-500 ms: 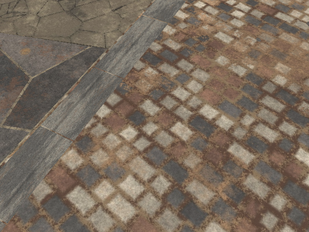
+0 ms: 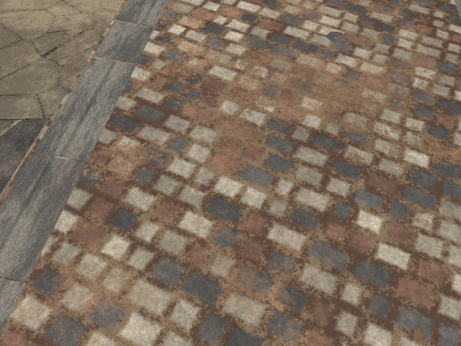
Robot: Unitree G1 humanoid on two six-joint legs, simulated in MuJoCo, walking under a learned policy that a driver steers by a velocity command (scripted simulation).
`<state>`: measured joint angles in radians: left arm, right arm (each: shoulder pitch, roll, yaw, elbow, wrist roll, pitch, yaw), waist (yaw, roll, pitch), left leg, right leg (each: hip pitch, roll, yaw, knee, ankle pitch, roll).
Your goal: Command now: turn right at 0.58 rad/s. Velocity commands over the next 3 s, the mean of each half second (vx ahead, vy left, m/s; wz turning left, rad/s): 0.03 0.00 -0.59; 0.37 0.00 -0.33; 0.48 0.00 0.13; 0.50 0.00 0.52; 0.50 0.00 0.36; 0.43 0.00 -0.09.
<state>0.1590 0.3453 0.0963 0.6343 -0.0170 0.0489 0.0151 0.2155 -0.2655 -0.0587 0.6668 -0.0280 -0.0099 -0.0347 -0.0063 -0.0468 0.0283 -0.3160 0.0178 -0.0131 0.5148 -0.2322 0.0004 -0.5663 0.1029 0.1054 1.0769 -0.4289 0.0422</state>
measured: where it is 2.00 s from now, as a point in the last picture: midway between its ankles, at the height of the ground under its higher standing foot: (335, 268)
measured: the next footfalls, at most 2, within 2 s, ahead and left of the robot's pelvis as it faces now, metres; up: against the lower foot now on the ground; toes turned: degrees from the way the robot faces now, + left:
right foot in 0.28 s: +0.02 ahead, -0.13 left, +0.00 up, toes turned -12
left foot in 0.74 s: +0.18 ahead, +0.05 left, +0.00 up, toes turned -28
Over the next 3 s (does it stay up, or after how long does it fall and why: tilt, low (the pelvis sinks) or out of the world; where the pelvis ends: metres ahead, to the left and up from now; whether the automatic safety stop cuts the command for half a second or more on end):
stays up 1.18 -0.24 0.01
